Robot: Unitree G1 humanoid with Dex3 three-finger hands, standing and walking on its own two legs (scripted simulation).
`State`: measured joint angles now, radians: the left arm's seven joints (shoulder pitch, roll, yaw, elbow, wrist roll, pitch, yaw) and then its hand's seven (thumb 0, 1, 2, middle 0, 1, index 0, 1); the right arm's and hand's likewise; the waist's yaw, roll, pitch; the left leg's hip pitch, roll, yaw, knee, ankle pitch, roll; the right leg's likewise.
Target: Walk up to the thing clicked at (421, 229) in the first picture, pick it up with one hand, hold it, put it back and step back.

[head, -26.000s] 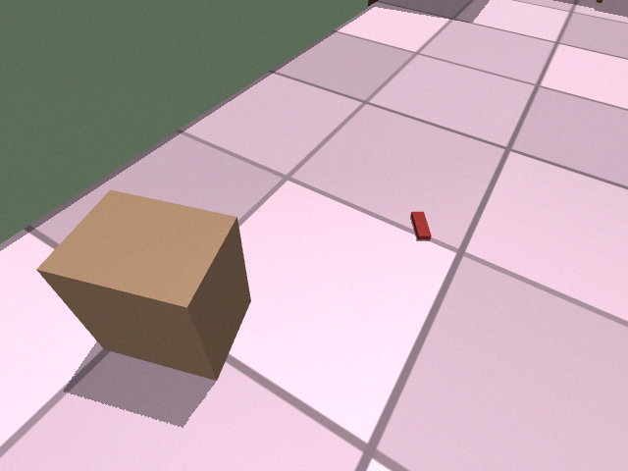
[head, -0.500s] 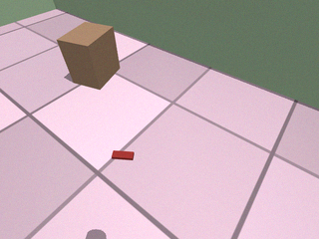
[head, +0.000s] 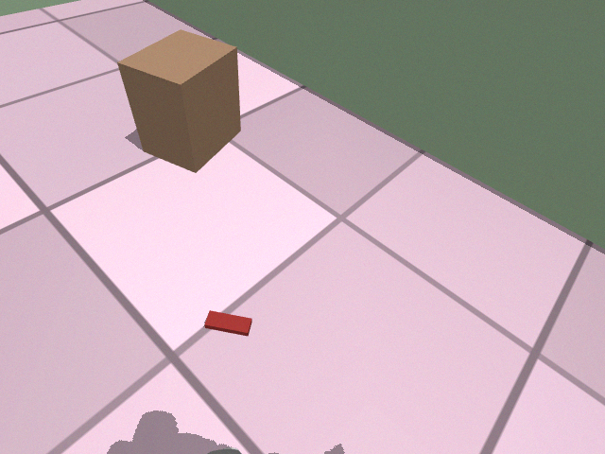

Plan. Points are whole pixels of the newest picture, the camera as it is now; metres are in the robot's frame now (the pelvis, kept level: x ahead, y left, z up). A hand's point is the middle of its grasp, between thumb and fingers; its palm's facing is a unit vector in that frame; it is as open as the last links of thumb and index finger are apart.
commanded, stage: walk up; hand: left
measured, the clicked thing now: (228, 323) +0.65 +0.23 -0.74
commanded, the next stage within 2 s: stand in 1.86 s
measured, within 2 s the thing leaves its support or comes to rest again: neither
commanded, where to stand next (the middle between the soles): +0.25 -0.01 m, yaw +1 degrees
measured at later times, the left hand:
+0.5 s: hand (138, 403) +0.21 +0.24 -0.12, palm faces -0.04 -0.90 -0.43, open 7.4 cm
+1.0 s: hand (150, 385) +0.24 +0.24 -0.14, palm faces -0.01 -0.94 -0.34, open 7.4 cm
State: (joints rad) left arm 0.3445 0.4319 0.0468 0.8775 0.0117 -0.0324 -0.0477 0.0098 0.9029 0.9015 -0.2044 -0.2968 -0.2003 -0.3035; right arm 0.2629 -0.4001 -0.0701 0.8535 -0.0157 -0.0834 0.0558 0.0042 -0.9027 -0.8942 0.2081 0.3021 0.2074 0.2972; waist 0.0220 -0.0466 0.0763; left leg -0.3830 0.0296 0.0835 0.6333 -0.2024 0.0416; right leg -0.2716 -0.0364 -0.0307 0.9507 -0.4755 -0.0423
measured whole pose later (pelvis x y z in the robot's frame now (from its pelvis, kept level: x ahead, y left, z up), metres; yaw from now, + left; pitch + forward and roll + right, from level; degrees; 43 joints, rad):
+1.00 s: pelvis +0.17 -0.02 +0.02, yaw +0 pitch -2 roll -1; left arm 0.11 0.38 -0.01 1.10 0.00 -0.02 -0.01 0.01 0.90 0.90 -0.20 -0.30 -0.20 -0.30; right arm 0.06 -0.35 0.00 1.09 0.01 0.00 0.02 0.00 -0.90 -0.89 0.21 0.30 0.21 0.30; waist 0.02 0.00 0.07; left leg -0.24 0.03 0.01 0.50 -0.22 -0.01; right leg -0.21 -0.04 -0.03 0.48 -0.22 0.03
